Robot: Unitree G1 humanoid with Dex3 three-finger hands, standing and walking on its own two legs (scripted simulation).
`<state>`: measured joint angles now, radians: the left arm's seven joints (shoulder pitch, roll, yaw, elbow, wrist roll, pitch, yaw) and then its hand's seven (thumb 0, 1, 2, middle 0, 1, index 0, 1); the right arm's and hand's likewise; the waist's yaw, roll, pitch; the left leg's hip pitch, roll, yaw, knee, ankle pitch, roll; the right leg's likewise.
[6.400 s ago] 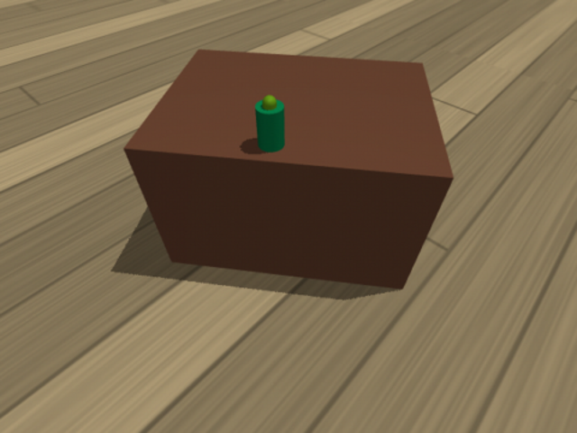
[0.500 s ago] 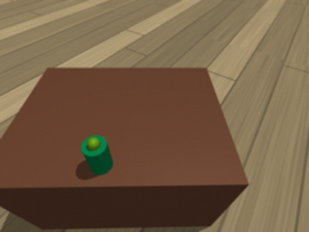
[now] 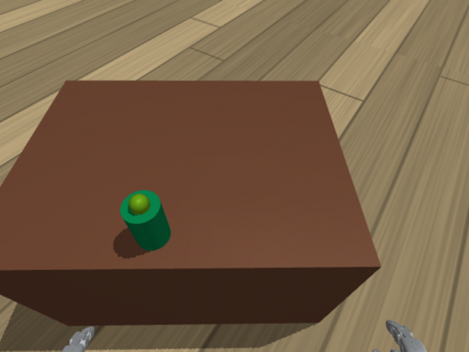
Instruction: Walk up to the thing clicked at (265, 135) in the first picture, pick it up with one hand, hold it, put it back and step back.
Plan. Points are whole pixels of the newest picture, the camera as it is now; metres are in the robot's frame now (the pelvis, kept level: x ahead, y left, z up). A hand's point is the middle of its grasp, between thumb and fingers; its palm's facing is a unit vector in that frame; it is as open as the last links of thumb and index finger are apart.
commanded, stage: rise first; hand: left
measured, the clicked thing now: (146, 218) +0.41 +0.21 -0.10
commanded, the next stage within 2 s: go down in 1.10 s
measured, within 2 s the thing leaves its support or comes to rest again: neither
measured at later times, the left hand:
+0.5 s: hand (95, 340) +0.18 +0.25 -0.09, palm faces +0.25 -0.89 -0.37, open 17.1 cm
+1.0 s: hand (85, 331) +0.18 +0.25 -0.03, palm faces +0.29 -0.89 -0.36, open 17.5 cm
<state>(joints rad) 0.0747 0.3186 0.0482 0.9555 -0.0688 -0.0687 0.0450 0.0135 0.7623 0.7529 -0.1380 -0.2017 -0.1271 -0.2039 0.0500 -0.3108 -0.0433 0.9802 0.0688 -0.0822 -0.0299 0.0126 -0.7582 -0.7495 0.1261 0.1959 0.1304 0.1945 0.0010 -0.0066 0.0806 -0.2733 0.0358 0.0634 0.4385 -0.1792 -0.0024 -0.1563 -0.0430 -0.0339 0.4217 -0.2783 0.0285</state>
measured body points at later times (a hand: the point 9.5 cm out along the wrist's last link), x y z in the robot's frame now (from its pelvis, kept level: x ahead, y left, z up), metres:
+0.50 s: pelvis +0.01 -0.01 +0.00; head +0.03 -0.02 +0.45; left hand +0.16 +0.30 -0.06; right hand +0.16 -0.28 -0.10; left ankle +0.03 +0.12 -0.74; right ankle -0.04 -0.14 -0.74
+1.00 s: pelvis +0.00 -0.02 +0.00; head +0.01 -0.03 +0.45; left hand +0.16 +0.29 -0.01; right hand +0.16 -0.28 -0.09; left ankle +0.03 +0.12 -0.74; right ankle -0.04 -0.14 -0.74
